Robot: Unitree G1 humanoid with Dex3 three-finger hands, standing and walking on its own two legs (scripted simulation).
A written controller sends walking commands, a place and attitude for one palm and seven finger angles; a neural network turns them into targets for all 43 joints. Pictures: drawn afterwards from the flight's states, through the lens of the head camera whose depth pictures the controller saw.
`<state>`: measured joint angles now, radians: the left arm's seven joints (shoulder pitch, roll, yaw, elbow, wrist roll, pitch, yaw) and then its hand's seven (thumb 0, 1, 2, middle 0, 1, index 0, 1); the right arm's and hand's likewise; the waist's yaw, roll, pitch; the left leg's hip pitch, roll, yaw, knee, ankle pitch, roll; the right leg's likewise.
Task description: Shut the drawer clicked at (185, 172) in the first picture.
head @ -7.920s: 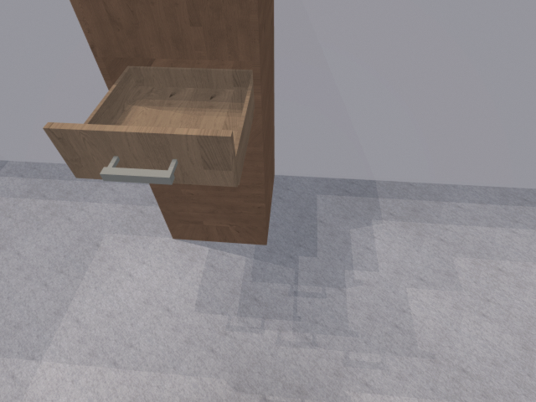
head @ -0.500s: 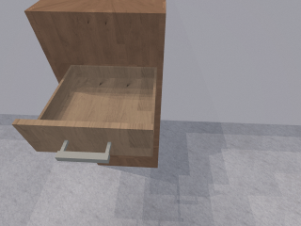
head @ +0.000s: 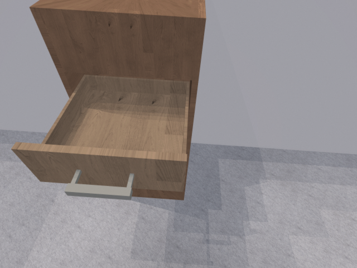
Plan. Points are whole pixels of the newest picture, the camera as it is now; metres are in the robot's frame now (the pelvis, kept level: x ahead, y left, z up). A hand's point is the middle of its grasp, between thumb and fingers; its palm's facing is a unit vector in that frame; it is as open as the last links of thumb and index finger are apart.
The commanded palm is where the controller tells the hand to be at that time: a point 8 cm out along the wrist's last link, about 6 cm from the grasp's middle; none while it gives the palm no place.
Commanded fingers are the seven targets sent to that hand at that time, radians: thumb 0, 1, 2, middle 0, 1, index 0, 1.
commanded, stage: come to a stop and stand still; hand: left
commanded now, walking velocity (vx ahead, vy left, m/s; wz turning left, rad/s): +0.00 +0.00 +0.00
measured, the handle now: (102, 183) +0.30 +0.20 +0.01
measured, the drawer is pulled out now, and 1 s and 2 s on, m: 0.30 0.30 0.30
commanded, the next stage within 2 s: look again from close up in 0.08 s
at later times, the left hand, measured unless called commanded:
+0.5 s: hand out of the picture -0.01 +0.18 -0.18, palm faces +0.02 -0.98 -0.18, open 7.4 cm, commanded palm none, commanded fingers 0.00 0.90 0.90 -0.20 -0.30 -0.20 -0.30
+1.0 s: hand (81, 261) +0.14 +0.22 -0.05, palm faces +0.23 -0.95 -0.21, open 7.0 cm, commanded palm +0.07 +0.23 -0.05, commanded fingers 0.00 0.90 0.90 -0.40 -0.52 -0.40 -0.52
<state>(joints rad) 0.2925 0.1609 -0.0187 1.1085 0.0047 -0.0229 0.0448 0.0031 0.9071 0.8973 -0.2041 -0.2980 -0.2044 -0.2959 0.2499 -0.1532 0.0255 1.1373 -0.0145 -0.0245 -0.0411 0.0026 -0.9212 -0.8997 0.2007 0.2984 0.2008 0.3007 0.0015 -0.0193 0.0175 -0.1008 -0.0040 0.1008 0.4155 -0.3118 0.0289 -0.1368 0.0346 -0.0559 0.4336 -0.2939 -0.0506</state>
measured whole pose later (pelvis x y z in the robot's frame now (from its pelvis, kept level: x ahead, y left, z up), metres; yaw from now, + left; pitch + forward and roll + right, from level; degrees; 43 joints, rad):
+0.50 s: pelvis +0.00 +0.02 +0.00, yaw +0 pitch +0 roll +0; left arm 0.29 0.15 -0.01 1.12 0.01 -0.01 0.04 0.00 0.91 0.90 -0.20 -0.30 -0.20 -0.30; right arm 0.29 -0.12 0.03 1.16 -0.01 -0.03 -0.04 0.00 -0.91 -0.90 0.20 0.30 0.20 0.30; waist 0.00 -0.02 0.03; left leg -0.10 -0.03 0.11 0.40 -0.30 0.06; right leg -0.14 0.01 -0.05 0.44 -0.29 -0.02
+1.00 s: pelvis -0.02 +0.03 -0.01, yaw +4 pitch +2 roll +2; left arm 0.45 0.20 -0.02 0.14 -0.13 0.00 0.13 0.04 0.96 0.90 -0.25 -0.35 -0.25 -0.35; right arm 0.37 -0.23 0.00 0.88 0.02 -0.29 -0.05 0.02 -0.93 -0.90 0.20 0.30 0.20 0.30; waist -0.04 0.01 -0.04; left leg -0.22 -0.11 0.07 0.49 -0.30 0.08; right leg -0.30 -0.05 -0.05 0.61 -0.35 -0.02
